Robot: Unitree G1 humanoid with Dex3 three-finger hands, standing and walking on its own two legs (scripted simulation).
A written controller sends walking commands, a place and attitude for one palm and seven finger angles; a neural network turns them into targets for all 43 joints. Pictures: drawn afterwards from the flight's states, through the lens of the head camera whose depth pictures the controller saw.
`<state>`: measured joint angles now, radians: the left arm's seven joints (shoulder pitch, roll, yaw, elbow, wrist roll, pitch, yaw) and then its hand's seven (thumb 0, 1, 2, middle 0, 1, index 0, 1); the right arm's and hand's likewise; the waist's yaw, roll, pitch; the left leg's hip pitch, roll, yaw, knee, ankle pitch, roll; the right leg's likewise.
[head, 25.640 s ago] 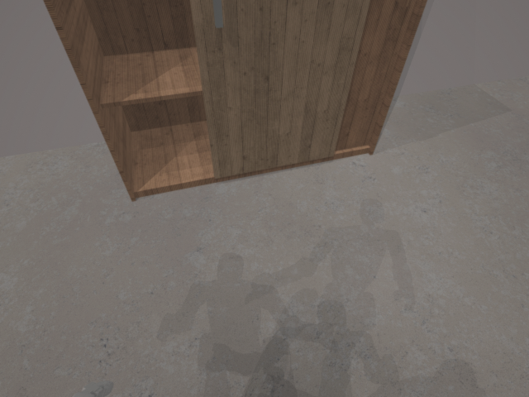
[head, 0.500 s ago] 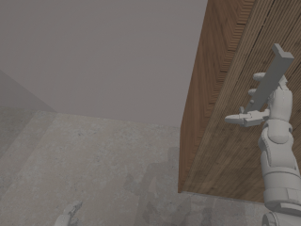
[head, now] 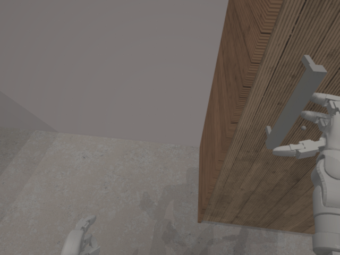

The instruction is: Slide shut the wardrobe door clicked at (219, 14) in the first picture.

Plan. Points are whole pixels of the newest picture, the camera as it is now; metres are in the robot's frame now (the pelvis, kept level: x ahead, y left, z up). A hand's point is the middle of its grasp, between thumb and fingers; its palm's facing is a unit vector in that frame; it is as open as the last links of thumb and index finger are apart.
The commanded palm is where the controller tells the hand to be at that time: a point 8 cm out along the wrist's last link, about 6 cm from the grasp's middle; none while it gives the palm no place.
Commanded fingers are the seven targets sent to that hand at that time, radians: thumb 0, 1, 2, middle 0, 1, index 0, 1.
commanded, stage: slip the hand off the handle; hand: right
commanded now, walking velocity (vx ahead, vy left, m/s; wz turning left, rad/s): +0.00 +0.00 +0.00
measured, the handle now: (287, 107) +0.41 -0.25 +0.17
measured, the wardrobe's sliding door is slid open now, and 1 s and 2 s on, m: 0.00 0.00 0.00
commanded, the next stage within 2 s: draw the hand back to the body in 0.98 s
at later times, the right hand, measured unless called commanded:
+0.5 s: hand (321, 137) +0.34 -0.30 +0.15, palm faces +0.38 +0.91 -0.18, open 14.7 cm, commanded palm +0.28 -0.34 +0.16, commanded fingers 0.00 0.55 -0.20 0.25 1.15 0.25 1.15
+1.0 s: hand out of the picture +0.24 -0.29 +0.15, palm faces +0.42 +0.89 -0.19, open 14.7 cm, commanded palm +0.20 -0.33 +0.16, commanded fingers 0.00 0.55 -0.20 0.25 1.15 0.25 1.15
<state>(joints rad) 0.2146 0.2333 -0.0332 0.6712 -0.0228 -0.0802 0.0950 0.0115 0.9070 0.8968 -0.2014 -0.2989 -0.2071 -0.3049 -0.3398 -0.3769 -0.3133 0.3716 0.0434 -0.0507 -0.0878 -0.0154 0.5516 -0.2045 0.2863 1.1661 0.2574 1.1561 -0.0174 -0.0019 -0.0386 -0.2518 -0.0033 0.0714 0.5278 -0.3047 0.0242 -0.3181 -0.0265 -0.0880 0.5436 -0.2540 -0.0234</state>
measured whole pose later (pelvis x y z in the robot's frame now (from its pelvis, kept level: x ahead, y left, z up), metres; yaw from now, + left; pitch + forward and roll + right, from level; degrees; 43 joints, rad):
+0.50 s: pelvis +0.00 +0.00 -0.01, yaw +1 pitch +4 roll +1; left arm 0.30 0.26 -0.02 0.68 -0.04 -0.09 0.10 0.01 0.91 0.90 -0.20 -0.30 -0.21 -0.30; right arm -0.26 -0.45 -0.42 0.38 0.13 -0.13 0.06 -0.02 0.55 -0.20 0.26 1.15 0.25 1.15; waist -0.01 -0.02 -0.06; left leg -0.33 -0.01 0.07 0.58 -0.32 0.02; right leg -0.40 -0.04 -0.09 0.61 -0.28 -0.03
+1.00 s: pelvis -0.01 +0.00 +0.00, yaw -1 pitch +0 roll +1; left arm 0.18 0.22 -0.06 0.65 -0.03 -0.17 0.11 0.01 0.91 0.90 -0.20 -0.30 -0.21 -0.30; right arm 0.08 -0.36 -0.37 -0.04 0.17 -0.03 0.04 -0.02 0.55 -0.20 0.26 1.15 0.26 1.15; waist -0.08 -0.03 -0.06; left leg -0.24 0.00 0.10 0.56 -0.32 0.02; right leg -0.33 -0.02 -0.06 0.60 -0.27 -0.03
